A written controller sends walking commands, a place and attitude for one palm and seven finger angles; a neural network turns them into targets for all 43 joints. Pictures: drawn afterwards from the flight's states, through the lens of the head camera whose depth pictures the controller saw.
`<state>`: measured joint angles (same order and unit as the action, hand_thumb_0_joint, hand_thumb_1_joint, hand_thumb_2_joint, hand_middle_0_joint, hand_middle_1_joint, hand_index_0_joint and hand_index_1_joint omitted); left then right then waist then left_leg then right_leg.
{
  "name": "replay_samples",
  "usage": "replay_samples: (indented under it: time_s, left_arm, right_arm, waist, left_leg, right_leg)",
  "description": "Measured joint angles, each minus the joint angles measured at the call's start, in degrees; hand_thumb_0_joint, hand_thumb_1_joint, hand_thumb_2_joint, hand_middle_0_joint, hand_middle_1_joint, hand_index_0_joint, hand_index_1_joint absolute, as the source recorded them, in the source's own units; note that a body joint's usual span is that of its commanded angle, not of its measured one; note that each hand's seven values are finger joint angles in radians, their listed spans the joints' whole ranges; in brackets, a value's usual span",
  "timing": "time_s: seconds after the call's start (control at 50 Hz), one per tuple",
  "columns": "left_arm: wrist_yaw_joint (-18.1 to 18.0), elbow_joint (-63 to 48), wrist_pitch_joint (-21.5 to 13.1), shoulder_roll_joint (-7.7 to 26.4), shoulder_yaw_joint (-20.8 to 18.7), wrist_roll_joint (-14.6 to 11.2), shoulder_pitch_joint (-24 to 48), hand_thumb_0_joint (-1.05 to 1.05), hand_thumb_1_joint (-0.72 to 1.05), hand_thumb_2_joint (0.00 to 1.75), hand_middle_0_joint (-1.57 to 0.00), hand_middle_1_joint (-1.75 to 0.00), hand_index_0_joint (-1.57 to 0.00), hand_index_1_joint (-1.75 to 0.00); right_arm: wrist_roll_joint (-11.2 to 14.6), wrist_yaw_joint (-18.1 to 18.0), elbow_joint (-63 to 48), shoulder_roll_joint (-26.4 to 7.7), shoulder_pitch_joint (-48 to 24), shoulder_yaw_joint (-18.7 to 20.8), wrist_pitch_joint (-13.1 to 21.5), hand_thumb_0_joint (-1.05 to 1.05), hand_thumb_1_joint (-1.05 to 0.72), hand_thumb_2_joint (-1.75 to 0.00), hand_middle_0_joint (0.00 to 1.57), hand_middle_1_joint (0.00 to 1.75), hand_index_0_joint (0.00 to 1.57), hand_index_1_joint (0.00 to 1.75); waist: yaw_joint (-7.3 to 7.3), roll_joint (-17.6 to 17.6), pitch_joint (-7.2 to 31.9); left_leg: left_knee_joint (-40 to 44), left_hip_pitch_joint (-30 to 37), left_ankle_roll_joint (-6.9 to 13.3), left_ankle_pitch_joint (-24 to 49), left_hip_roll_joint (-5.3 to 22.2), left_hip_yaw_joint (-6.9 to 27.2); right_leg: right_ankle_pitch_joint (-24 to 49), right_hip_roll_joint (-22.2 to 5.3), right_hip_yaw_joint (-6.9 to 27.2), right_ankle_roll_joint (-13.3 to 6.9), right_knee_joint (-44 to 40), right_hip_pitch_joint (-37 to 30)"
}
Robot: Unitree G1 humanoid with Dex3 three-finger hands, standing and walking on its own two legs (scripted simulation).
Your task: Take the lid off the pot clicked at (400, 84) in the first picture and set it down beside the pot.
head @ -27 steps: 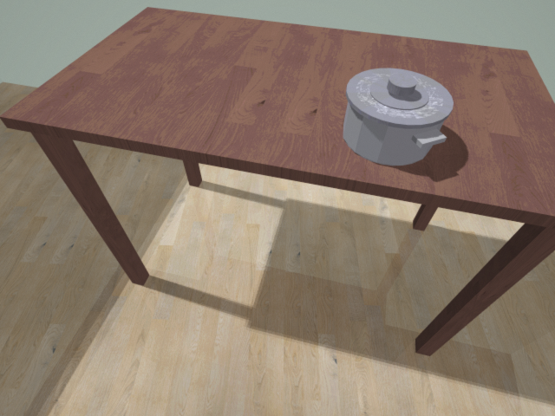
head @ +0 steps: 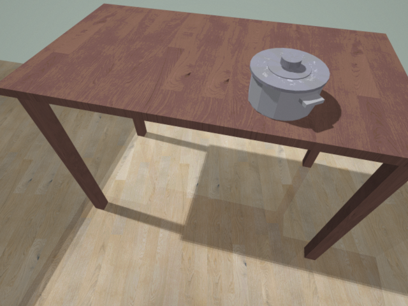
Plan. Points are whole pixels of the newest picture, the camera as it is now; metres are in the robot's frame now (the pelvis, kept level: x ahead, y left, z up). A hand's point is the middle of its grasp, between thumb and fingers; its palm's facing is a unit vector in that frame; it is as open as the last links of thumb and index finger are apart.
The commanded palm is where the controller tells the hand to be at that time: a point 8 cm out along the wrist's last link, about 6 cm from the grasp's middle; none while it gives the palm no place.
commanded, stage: look at it before walking up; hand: left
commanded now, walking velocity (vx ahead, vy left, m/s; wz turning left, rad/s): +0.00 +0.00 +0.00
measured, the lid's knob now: (291, 60) +0.64 -0.17 +0.15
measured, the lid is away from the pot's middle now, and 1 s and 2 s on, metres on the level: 0.00 0.00 0.00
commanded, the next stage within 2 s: turn to face it in 0.10 s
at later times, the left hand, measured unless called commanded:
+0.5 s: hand out of the picture +0.02 +0.17 -0.18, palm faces +0.00 -0.98 -0.21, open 7.3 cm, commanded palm none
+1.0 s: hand out of the picture +0.12 +0.17 -0.17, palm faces -0.17 -0.96 -0.22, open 7.4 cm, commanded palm none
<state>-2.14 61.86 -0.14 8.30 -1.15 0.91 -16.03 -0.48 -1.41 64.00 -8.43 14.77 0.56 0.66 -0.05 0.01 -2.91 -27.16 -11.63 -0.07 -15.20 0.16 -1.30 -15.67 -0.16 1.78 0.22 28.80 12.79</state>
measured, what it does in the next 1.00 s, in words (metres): lifts its right foot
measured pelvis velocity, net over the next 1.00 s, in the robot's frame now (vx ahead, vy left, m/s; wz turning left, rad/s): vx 0.02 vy -0.01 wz -0.20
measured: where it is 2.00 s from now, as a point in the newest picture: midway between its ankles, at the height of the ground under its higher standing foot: outside the picture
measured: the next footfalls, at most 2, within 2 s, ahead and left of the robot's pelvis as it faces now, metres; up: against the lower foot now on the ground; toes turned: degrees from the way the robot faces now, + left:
right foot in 1.08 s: +0.05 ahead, -0.16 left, +0.00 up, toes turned -17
left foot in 1.36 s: +0.21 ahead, +0.01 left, +0.00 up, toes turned -5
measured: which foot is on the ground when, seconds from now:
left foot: down 0.00-1.00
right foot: down 0.00-0.80, up 0.82-1.00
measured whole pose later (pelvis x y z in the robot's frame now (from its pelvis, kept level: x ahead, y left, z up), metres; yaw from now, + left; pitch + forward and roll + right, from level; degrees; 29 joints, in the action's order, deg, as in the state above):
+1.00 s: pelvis +0.02 -0.01 +0.00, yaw -11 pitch +2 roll +0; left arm 1.6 54.4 3.4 12.0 -4.7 1.5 -11.3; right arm -2.3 -1.6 58.4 -10.1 14.9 2.1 1.2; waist -0.9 0.1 -3.7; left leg -27.2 -10.0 -1.3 -18.4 5.5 -11.3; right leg -25.3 -2.3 -1.9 0.5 46.4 23.2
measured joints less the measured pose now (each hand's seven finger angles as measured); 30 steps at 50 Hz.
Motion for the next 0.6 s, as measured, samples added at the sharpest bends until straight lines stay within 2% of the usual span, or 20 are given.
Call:
replay_samples:
  time_s: [0.3, 0.6]
  left_arm:
    - [0.0, 0.2, -0.1, 0.0, -0.2, 0.0, 0.4, 0.01, 0.91, 0.90, -0.20, -0.30, -0.20, -0.30]
    - [1.0, -2.9, 1.6, 0.9, -1.9, 0.2, 1.4, 0.01, 0.91, 0.90, -0.20, -0.30, -0.20, -0.30]
  right_arm:
    - [0.0, -0.2, 0.2, 0.0, -0.3, 0.0, 0.0, 0.01, -0.91, -0.90, 0.20, 0.30, 0.20, 0.30]
    - [-0.2, -0.6, -3.4, -0.7, -1.6, 1.5, -0.9, 0.01, -0.91, -0.90, 0.20, 0.30, 0.20, 0.30]
  waist:
    - [0.13, 0.2, -0.2]
    - [0.18, 0.2, -1.2]
  left_leg:
    - [0.4, 0.4, -0.3, -0.2, 0.4, -0.2]
    - [-4.6, -2.2, -0.7, -3.2, 2.4, -3.6]
  right_leg:
    - [-0.2, 0.4, 0.2, -0.3, -0.3, -0.2]
    - [-1.6, 2.5, 3.5, -0.8, 4.7, 3.9]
